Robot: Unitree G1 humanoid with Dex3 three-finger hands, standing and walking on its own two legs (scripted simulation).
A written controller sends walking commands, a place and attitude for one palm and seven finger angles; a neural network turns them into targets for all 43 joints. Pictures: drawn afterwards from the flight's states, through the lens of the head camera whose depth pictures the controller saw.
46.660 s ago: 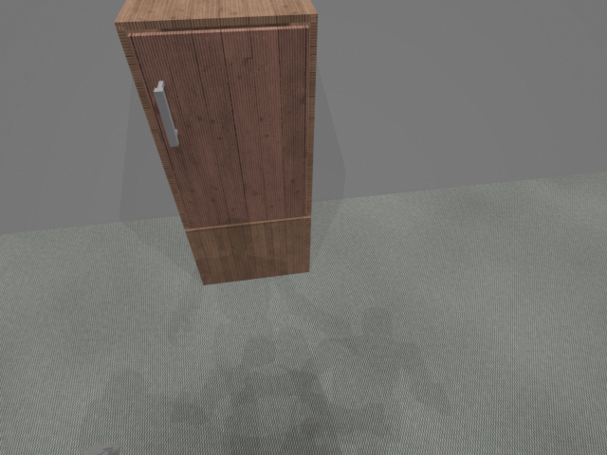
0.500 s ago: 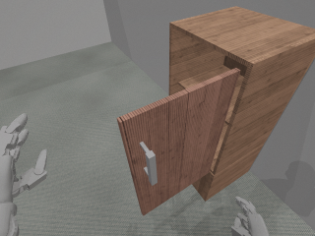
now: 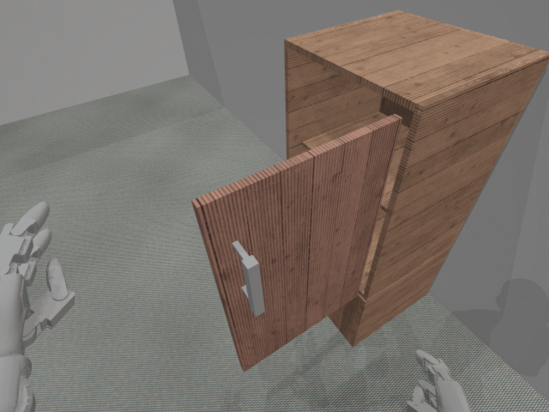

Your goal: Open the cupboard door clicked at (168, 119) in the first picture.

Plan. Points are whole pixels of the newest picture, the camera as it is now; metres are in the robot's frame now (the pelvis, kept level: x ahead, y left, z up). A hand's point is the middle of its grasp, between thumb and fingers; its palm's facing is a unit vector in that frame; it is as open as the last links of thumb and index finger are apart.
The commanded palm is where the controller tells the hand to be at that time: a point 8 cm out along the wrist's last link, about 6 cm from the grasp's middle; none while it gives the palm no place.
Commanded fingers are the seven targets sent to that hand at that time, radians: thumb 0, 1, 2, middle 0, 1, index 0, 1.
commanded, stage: step back with the hand held close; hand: left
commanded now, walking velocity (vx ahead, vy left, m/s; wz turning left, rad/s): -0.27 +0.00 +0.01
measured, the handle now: (248, 279) +0.32 +0.10 +0.01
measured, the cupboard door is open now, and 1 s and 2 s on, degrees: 91 91 91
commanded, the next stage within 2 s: stop stepping back and stand still in 1.32 s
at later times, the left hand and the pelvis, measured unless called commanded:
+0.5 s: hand (28, 326) +0.15 +0.28 +0.15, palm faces +0.39 -0.76 -0.52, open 7.4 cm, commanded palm +0.09 +0.32 +0.17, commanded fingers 0.00 0.90 0.90 -0.20 -0.30 -0.20 -0.30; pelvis -0.06 +0.03 -0.01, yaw -1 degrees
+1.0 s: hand out of the picture +0.08 +0.29 +0.16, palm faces +0.46 -0.74 -0.49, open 7.4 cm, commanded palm +0.03 +0.32 +0.17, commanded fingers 0.00 0.90 0.90 -0.20 -0.30 -0.20 -0.30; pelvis -0.12 +0.02 -0.01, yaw -1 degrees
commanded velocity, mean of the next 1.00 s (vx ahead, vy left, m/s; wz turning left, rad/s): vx -0.30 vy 0.00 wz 0.01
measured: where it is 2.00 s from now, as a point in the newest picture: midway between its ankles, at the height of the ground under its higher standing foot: outside the picture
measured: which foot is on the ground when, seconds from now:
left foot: down 0.00-1.00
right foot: down 0.00-0.78, up 0.80-0.96, down 0.98-1.00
